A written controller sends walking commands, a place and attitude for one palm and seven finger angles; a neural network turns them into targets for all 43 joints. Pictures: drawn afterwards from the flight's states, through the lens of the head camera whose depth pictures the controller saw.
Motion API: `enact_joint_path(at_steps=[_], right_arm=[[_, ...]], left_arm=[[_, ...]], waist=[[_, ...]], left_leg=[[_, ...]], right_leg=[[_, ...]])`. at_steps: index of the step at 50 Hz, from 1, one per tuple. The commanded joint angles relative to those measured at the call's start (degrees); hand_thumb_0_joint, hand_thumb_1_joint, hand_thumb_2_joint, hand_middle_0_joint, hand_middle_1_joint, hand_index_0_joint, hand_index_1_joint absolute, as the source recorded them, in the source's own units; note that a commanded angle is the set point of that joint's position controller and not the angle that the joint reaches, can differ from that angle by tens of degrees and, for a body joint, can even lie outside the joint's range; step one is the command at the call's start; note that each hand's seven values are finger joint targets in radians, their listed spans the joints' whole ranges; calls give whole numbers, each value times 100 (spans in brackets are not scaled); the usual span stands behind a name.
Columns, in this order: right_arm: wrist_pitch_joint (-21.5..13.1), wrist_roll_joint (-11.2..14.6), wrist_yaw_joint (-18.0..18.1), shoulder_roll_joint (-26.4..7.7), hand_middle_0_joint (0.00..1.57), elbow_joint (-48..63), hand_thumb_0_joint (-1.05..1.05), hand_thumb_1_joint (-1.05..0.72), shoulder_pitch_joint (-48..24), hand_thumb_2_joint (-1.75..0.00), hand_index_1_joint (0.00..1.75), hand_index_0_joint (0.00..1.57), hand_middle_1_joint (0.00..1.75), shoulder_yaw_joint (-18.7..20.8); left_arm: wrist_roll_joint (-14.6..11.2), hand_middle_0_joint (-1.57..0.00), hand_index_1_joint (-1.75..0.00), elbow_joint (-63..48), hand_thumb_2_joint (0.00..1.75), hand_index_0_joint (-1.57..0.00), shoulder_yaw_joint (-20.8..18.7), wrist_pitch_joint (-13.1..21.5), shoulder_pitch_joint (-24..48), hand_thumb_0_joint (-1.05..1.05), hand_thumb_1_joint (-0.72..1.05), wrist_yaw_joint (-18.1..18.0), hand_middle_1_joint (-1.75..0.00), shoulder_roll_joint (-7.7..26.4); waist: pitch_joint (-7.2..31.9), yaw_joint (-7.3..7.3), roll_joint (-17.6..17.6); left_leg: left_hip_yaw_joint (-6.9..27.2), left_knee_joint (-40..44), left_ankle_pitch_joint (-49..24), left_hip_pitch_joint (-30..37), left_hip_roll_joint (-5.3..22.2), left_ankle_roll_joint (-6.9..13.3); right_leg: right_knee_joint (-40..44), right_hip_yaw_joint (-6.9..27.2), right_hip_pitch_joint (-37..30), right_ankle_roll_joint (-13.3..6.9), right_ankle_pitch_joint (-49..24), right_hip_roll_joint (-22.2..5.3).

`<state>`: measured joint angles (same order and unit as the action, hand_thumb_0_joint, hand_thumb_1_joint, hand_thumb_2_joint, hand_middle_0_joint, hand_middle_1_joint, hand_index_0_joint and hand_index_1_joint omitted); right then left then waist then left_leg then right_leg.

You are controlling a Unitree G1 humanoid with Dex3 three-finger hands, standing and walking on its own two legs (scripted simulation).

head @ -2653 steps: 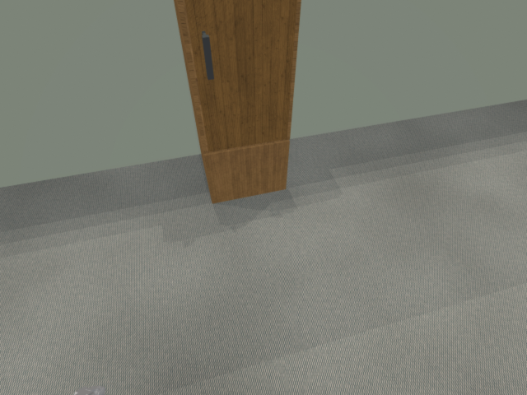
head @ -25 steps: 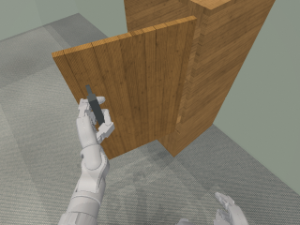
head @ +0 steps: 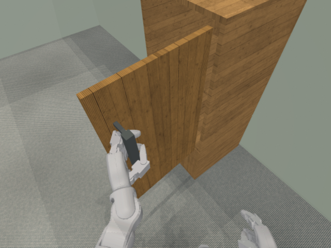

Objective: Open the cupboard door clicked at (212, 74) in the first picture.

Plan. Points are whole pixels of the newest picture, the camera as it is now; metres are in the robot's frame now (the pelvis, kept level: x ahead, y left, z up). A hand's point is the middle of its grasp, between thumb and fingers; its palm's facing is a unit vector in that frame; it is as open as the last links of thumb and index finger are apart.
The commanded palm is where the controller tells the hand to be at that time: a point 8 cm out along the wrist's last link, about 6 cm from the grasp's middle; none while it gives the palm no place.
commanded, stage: open thumb and fingers to let go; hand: left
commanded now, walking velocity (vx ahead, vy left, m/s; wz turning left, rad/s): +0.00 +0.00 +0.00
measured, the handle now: (127, 145) +0.34 +0.11 +0.06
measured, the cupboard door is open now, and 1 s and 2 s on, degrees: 95 96 96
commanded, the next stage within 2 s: slide the hand sideways off the handle in 0.68 s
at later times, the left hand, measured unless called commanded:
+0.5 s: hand (140, 161) +0.30 +0.08 +0.06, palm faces +0.30 -0.95 -0.02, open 13.9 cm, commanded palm +0.26 +0.13 +0.06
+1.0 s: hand (134, 174) +0.27 +0.09 +0.06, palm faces -0.21 -0.98 -0.07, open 16.3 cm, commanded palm +0.25 +0.13 +0.06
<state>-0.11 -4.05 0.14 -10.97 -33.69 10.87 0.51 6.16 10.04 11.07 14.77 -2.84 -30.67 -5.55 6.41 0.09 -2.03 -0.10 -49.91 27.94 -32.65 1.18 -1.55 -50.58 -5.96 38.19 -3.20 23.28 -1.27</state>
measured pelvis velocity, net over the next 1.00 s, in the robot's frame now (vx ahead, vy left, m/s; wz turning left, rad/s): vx -0.03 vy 0.02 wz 0.00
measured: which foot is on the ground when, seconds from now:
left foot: down 0.00-1.00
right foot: down 0.00-1.00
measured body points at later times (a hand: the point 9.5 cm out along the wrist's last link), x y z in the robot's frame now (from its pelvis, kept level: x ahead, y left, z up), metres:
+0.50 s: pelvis -0.03 +0.01 +0.00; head +0.01 -0.02 +0.45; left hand +0.28 +0.13 +0.07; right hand +0.14 -0.22 -0.11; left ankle -0.03 +0.14 -0.69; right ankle +0.02 -0.08 -0.69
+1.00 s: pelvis -0.03 +0.02 +0.00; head +0.00 +0.00 +0.45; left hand +0.28 +0.14 +0.07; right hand +0.13 -0.20 -0.11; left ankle -0.03 +0.14 -0.69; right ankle +0.02 -0.08 -0.69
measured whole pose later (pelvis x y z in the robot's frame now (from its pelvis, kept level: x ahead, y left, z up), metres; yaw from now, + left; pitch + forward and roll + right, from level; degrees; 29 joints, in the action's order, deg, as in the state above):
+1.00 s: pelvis -0.03 +0.02 +0.00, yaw +0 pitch +8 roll +0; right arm -3.8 0.3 1.6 -13.4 -32.4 13.5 -1.3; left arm -5.2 17.1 9.7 17.5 5.2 2.6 5.9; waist 4.1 -0.5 -2.8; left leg -0.8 -51.6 26.1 -33.4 -0.5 0.5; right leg -50.7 -5.0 38.2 -1.6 20.4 -2.9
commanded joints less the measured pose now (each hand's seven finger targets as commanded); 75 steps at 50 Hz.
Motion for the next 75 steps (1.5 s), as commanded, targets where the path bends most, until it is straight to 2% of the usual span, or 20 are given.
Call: enact_joint_path(at_steps=[1, 13, 20, 22, 33, 39, 40, 41, 43, 44, 46, 47, 49, 54, 56, 60, 65, 67, 73, 75], right_arm=[[-240, -4, 78, -409, 20, 830, 0, -90, -334, -90, 30, 20, 30, 96], [-299, 5, 83, -456, 20, 798, 0, -90, -476, -90, 30, 20, 30, 67], [-328, 5, 80, -474, 20, 787, 0, -90, -471, -90, 30, 20, 30, 83], [-335, 6, 81, -501, 20, 764, 0, -90, -433, -90, 30, 20, 30, 93], [-314, -1, 74, -488, 20, 782, 0, -90, -516, -90, 30, 20, 30, 77], [-304, 11, 58, -489, 20, 753, 0, -90, -553, -90, 30, 20, 30, 57], [-343, -3, 69, -709, 20, 562, 0, -90, -130, -90, 30, 20, 30, 43], [-379, 68, 107, -700, 20, 733, 0, -90, -84, -90, 30, 20, 30, 96], [-449, 173, 147, -708, 20, 873, 0, -90, -86, -90, 30, 20, 30, 84], [-511, 259, 161, -732, 20, 945, 0, -90, -70, -90, 30, 20, 30, 61], [-626, 424, 208, -731, 20, 1078, 0, -90, -128, -90, 30, 20, 30, 15], [-688, 488, 203, -725, 20, 1141, 0, -90, -200, -90, 30, 20, 30, -27], [-776, 516, 183, -781, 20, 1137, 0, -90, -159, -90, 30, 20, 30, -30], [-840, 395, -12, -761, 20, 1291, 0, -90, -28, -90, 30, 20, 30, 39], [-804, 379, -43, -775, 20, 1345, 0, -90, -30, -90, 30, 20, 30, 52], [-745, 382, -11, -759, 20, 1440, 0, -90, -91, -90, 30, 20, 30, 43], [-807, 404, 73, -719, 20, 1511, 0, -90, -104, -90, 30, 20, 30, 6], [-855, 414, 100, -741, 20, 1498, 0, -90, -77, -90, 30, 20, 30, 25], [-986, 430, 103, -761, 20, 1574, 0, -90, 13, -90, 30, 20, 30, 23], [-979, 433, 127, -785, 20, 1583, 0, -90, 45, -90, 30, 20, 30, 31]], left_arm=[[-96, -36, -129, -1211, 66, -36, -119, 380, 1225, 0, 34, 78, -129, -115], [-201, -30, -120, -771, 30, -30, -232, 542, 1994, 0, -50, 275, -120, -33], [-202, -26, -95, -536, 30, -26, -235, 571, 2141, 0, -50, 191, -95, -109], [-188, -24, -85, -464, 30, -24, -303, 587, 2194, 0, -50, 147, -85, -51], [-164, -15, -30, -384, 30, -15, -436, 600, 2335, 0, -50, -37, -30, 21], [-199, -15, -30, -240, 30, -15, -349, 571, 2534, 0, -50, -124, -30, -136], [490, -15, -30, -239, 30, -15, 797, 743, 2492, 0, -50, 1106, -30, 385], [295, -15, -30, -460, 30, -15, 299, 946, 2713, 0, -50, 1745, -30, 822], [5, -15, -30, -734, 30, -15, 390, 1082, 2718, 0, -50, 2738, -30, 938], [-279, -15, -30, -673, 30, -15, 515, 1016, 2620, 0, -50, 3225, -30, 833], [-1051, -15, -30, -629, 30, -15, 306, 772, 2495, 0, -50, 3698, -30, 627], [-1323, -15, -30, -582, 30, -15, 324, 627, 2374, 0, -50, 3769, -30, 402], [-1563, -15, -30, -502, 30, -15, -57, 472, 2144, 0, -50, 3605, -30, 521], [-1073, -15, -30, -1190, 30, -15, -266, 544, 1218, 0, -50, 3085, -30, 837], [-926, -15, -30, -1292, 30, -15, -269, 562, 965, 0, -50, 3034, -30, 936], [-875, -15, -30, -1680, 30, -15, -456, 517, 713, 0, -50, 3084, -30, 1192], [-1089, -15, -30, -2243, 30, -15, -521, 500, 323, 0, -50, 3201, -30, 1203], [-1132, -15, -30, -2344, 30, -15, -540, 531, 112, 0, -50, 3268, -30, 1231], [-1223, -15, -30, -2701, 30, -15, -559, 480, -604, 0, -50, 3537, -30, 1325], [-1236, -15, -30, -2700, 30, -15, -748, 420, -721, 0, -50, 3580, -30, 1503]], waist=[[1473, 83, 799], [1187, 95, 683], [1312, 54, 666], [1336, 46, 906], [1379, -37, 649], [1169, 38, 677], [1079, 484, 998], [1379, 332, 833], [1608, 256, 255], [1546, 307, 255], [1286, 282, 529], [1067, 244, 526], [848, 146, 801], [1259, -78, 508], [1121, -37, 696], [1069, -51, 479], [1060, -30, 325], [1104, 19, 557], [1156, -7, 262], [1088, 15, 419]], left_leg=[[-48, 468, -1535, -169, -245, 172], [-16, 499, -1029, -278, -266, 199], [-18, 546, -979, -285, -270, 203], [14, 574, -973, -314, -262, 204], [-13, 660, -880, -313, -254, 186], [9, 687, -732, -300, -241, 184], [-20, 561, -852, -163, -210, 290], [0, 506, -986, -241, -229, 312], [-8, 526, -1095, -27, -252, 283], [10, 551, -1078, 44, -265, 291], [84, 685, -871, 29, -253, 269], [120, 773, -756, 23, -252, 241], [193, 860, -604, -97, -250, 205], [110, 760, -1218, 13, -241, 181], [78, 705, -1138, -120, -220, 194], [45, 655, -1011, -200, -228, 202], [70, 605, -1116, -192, -230, 196], [97, 532, -1197, -192, -209, 212], [129, 422, -1450, -192, -225, 180], [123, 375, -1366, -300, -228, 184]], right_leg=[[926, 702, -1897, 254, -2128, -150], [1086, 772, -1495, 220, -961, -167], [1019, 667, -1441, 190, -828, -121], [1011, 624, -1467, 183, -790, -97], [975, 572, -1410, 146, -591, -56], [1004, 502, -1191, 149, -343, -33], [833, 605, -1096, 144, -1002, -45], [715, 611, -1280, 113, -1311, -78], [619, 637, -1373, 71, -1486, -88], [660, 627, -1379, 80, -1480, -65], [849, 536, -1358, 127, -1093, -7], [913, 461, -1255, 118, -818, 16], [952, 376, -1152, 156, -469, 16], [616, 335, -1275, 108, -1120, -6], [601, 368, -1220, 120, -1079, 2], [596, 431, -1204, 110, -962, 5], [575, 414, -1253, 118, -1097, 25], [556, 407, -1235, 134, -1162, 53], [387, 353, -1182, 133, -1440, 43], [398, 371, -1159, 151, -1383, 48]])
